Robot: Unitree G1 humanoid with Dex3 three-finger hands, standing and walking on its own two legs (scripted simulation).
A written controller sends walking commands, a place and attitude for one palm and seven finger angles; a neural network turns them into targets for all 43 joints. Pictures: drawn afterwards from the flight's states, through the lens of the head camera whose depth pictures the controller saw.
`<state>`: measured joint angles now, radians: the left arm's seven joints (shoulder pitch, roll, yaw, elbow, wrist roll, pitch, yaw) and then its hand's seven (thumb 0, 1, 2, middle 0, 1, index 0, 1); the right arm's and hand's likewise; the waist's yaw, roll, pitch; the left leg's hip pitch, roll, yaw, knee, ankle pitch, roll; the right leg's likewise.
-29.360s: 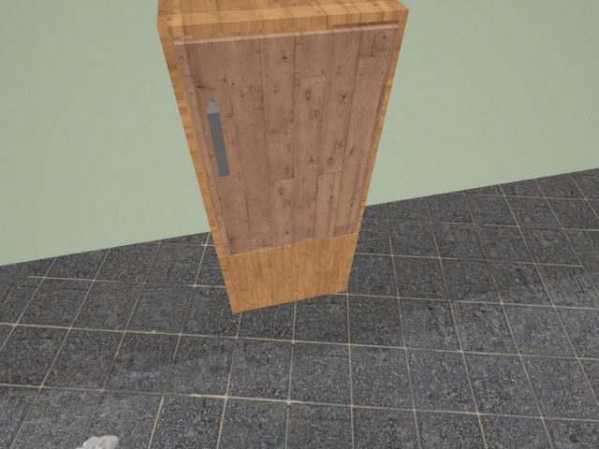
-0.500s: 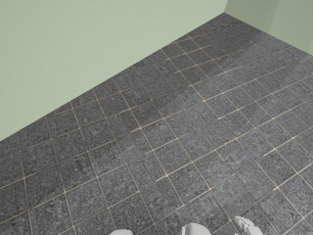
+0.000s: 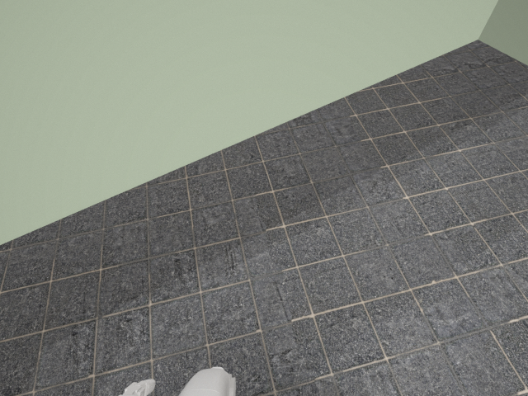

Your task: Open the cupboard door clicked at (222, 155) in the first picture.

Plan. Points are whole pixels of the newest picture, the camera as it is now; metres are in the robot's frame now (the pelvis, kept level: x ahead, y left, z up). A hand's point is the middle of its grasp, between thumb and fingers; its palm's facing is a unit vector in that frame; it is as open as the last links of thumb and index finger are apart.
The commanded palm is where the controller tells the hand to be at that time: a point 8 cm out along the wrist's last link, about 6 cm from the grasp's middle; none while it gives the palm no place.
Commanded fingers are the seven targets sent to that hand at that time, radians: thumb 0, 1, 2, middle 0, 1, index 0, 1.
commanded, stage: turn to face it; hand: left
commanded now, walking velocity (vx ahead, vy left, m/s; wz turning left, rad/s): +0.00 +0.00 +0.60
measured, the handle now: out of the picture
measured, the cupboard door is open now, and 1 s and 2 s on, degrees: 46 46 46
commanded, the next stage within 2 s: take the last steps up to it in 1.98 s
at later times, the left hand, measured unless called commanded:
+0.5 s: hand out of the picture +0.06 +0.25 -0.16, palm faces +0.30 -0.92 -0.25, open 7.4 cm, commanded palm none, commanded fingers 0.00 0.90 0.90 -0.20 -0.30 -0.20 -0.30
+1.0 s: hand out of the picture -0.04 +0.19 -0.18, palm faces +0.60 -0.76 -0.24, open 7.3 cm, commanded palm none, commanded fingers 0.00 0.90 0.90 -0.20 -0.30 -0.20 -0.30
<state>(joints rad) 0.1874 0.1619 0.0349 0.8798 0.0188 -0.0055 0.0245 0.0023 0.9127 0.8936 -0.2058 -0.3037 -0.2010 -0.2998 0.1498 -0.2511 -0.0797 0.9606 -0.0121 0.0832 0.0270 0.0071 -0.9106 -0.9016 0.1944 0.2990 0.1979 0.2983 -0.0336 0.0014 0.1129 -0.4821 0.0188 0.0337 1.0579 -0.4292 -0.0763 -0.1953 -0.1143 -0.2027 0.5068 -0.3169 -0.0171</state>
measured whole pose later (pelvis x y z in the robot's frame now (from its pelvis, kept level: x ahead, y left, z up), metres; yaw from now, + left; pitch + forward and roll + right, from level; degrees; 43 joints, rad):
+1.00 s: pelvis +0.05 +0.00 -0.01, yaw +37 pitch +1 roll +2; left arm 0.25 0.22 0.06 0.90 0.02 0.00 0.01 0.00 0.91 0.89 -0.21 -0.30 -0.20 -0.30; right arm 0.08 -0.24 -0.06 0.93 -0.01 0.06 0.03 0.01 -0.91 -0.90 0.19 0.30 0.20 0.30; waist 0.01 -0.05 0.13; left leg -0.33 0.00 0.11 0.65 -0.35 -0.03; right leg -0.19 -0.17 -0.28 0.63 -0.42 0.03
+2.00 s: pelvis +0.07 +0.02 -0.02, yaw +69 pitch +0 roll +0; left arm 0.27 0.25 0.07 0.99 0.02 0.06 0.02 0.01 0.91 0.89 -0.20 -0.30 -0.20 -0.30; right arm 0.06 -0.21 -0.04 0.92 -0.02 0.02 0.00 0.00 -0.91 -0.90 0.20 0.30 0.20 0.30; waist 0.04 -0.06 0.10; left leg -0.30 -0.01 0.08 0.63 -0.33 0.06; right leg -0.36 -0.12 -0.09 1.00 -0.55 0.06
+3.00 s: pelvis +0.02 +0.24 -0.01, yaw +81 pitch +0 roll +2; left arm 0.28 0.17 0.06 1.07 0.03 -0.01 0.00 0.01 0.91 0.89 -0.20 -0.30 -0.19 -0.30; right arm 0.15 -0.16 -0.04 0.98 -0.02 -0.07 -0.02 -0.01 -0.93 -0.90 0.20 0.30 0.20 0.30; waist 0.05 -0.04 0.08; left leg -0.28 -0.02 0.18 0.51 -0.23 0.07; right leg -0.51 -0.13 -0.06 1.24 -0.36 0.00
